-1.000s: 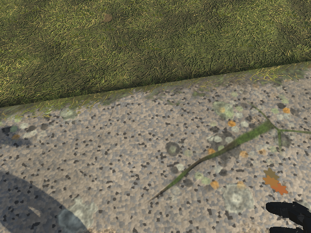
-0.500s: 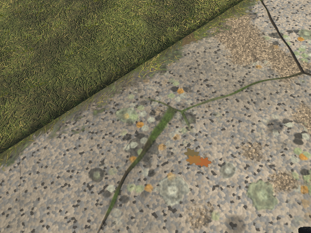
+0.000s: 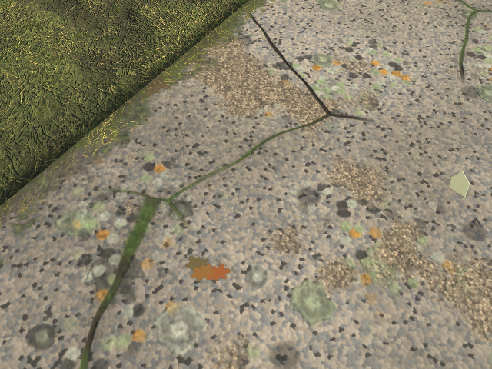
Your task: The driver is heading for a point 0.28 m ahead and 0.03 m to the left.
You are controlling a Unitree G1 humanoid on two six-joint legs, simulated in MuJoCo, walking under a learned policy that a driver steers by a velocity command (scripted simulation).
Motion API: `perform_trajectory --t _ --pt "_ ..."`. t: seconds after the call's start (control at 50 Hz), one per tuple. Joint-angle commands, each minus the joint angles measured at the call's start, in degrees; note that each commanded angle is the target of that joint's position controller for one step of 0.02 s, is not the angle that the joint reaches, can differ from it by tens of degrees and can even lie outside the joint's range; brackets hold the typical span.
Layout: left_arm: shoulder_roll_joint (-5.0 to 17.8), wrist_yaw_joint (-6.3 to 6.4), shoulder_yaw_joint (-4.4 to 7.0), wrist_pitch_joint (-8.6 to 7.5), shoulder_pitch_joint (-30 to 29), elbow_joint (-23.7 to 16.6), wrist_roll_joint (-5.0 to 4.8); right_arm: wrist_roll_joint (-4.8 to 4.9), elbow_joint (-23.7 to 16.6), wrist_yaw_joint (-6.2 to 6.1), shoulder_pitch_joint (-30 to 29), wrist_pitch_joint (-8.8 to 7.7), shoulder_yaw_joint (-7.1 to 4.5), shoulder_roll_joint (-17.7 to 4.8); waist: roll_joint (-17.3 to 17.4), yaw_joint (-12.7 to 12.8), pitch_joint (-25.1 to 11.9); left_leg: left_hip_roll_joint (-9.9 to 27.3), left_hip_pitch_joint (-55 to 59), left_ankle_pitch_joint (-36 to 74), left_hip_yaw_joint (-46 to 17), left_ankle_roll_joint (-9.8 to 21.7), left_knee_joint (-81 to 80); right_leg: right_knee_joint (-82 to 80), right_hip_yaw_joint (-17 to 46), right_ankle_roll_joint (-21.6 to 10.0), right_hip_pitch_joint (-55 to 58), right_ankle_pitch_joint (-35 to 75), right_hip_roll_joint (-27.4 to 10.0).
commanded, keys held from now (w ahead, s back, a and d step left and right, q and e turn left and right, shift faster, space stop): shift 0.62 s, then w+shift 0.14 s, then shift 0.24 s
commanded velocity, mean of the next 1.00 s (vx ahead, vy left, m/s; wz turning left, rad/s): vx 0.10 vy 0.00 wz -0.05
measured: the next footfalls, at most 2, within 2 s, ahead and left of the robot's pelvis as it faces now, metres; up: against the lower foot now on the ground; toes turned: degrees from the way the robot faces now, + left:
right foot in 0.06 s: +0.02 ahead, -0.14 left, +0.00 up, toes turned +3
left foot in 0.90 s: +0.14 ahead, +0.13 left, +0.00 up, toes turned +1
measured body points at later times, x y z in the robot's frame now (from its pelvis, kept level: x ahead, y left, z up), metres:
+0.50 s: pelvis +0.01 -0.04 +0.00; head +0.02 -0.04 +0.45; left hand +0.14 +0.20 -0.12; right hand +0.10 -0.31 -0.13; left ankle +0.01 +0.13 -0.74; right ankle -0.02 -0.14 -0.74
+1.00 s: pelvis +0.09 +0.04 +0.00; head +0.11 +0.06 +0.45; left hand +0.15 +0.32 -0.14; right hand +0.19 -0.24 -0.11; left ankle +0.10 +0.13 -0.74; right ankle +0.00 -0.11 -0.67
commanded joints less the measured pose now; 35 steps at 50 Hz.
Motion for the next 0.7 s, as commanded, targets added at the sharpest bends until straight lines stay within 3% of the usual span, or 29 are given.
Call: perform_trajectory --t 0.02,0.04,0.06,0.08,0.1,0.12,0.14,0.2,0.38,0.62,0.64,0.66,0.68,0.7 --pt "3.4 -0.34 0.89 -1.26 1.4 -2.5 -0.04 1.03 -2.8 -0.12 -0.9 -0.19 -2.14 -9.9 12.9 1.1 -7.1 10.5 6.5 20.7 -9.5 11.2 -3.7 -19.9 -5.1 -1.5 7.6 10.6 1.2" --pt "3.9 -0.40 0.94 -1.32 2.0 -2.1 0.39 1.41 -2.0 -0.06 1.1 -0.56 -1.77 -9.0 11.4 1.2 -6.7 9.6 4.2 19.0 -8.9 9.0 -3.1 -25.9 -4.1 -3.1 11.9 15.9 0.9" --pt "6.2 -0.14 1.17 -1.33 2.2 -2.8 1.01 0.72 -1.6 0.26 2.8 -1.33 -1.30 -8.1 7.0 0.4 -8.0 8.4 -0.1 13.3 -7.6 5.0 -1.0 -25.2 1.3 -5.2 17.7 22.4 -3.6" --pt "10.5 0.27 1.97 -1.05 0.8 -3.1 2.01 -1.19 -2.4 0.93 4.2 -2.51 -0.28 -5.1 -6.2 -2.6 -9.1 2.9 -4.3 2.6 -1.3 0.7 2.9 -21.6 8.9 -9.6 18.6 31.8 -10.7" --pt "5.5 -0.37 0.73 -1.40 -0.8 -2.9 2.49 -1.67 -2.6 0.90 0.9 -2.87 0.05 -4.9 -8.5 -1.0 -8.8 2.5 0.3 -3.9 0.1 -2.0 0.8 -22.5 9.7 -13.1 10.7 26.0 -12.4" --pt "2.5 -0.84 -0.12 -1.89 -2.1 -3.2 2.53 -1.69 -2.3 0.92 -0.8 -2.83 -0.15 -6.0 -5.7 -0.5 -7.1 2.5 2.3 -0.1 0.1 -3.1 0.4 -22.8 7.9 -12.0 9.2 19.0 -9.5" --pt "2.7 -1.00 -0.04 -2.25 -1.0 -2.5 2.64 -1.60 -1.8 0.88 -1.7 -2.70 -0.19 -6.0 -5.1 0.4 -6.3 2.0 2.7 2.4 0.6 -3.4 0.8 -22.8 6.5 -10.2 8.6 15.2 -7.2" --pt "3.5 -0.98 -0.19 -3.22 0.4 -1.5 2.05 -1.05 -0.7 0.46 -0.3 -2.05 -0.36 -6.5 -4.9 0.2 -2.7 2.4 3.1 4.9 0.0 -3.2 0.4 -22.8 5.7 -8.6 5.8 16.3 -6.0" --pt "2.0 -0.75 -0.58 -3.41 1.7 0.3 1.64 -0.65 3.8 -0.26 1.7 -1.93 -0.36 -6.4 -0.3 0.4 -2.4 2.8 4.7 7.1 -0.1 -3.8 -0.3 -21.7 4.4 -8.6 6.8 20.3 -4.3" --pt "1.5 -0.53 -0.25 -3.48 3.7 5.1 1.27 -0.27 9.1 -1.18 2.7 -1.45 -0.45 -6.8 0.7 0.4 -2.8 2.8 6.2 9.1 0.1 -3.5 -0.3 -20.9 2.0 -7.9 7.9 24.1 -2.6" --pt "2.4 -0.29 0.20 -3.21 6.0 6.4 0.95 -0.07 10.2 -1.21 4.3 -1.30 -0.42 -6.3 -0.8 0.8 -5.2 0.3 6.0 -1.6 3.2 -3.3 2.1 -22.3 2.1 -8.9 9.3 10.9 -2.0" --pt "5.0 -0.23 1.13 -2.86 8.0 6.8 0.31 0.65 10.3 -1.04 3.7 -1.42 -0.57 -6.4 -3.5 2.3 -3.1 -2.0 0.6 -13.1 6.0 -2.6 7.1 -25.7 6.2 -11.4 9.2 -11.0 -3.9" --pt "7.4 -0.30 1.79 -3.01 10.4 7.0 -0.04 1.16 8.5 -0.73 -0.2 -2.09 -0.55 -6.3 -7.6 4.5 1.5 -2.5 -8.2 -17.5 6.7 -1.8 13.2 -31.9 15.7 -15.1 8.6 -27.2 -9.7" --pt "9.7 -0.23 2.34 -3.89 11.1 7.0 -0.47 2.20 5.7 -0.33 -4.9 -3.32 -0.28 -5.8 -11.4 5.7 6.8 -0.1 -14.8 -16.7 3.8 0.0 20.0 -38.1 27.0 -19.4 6.3 -33.4 -16.6"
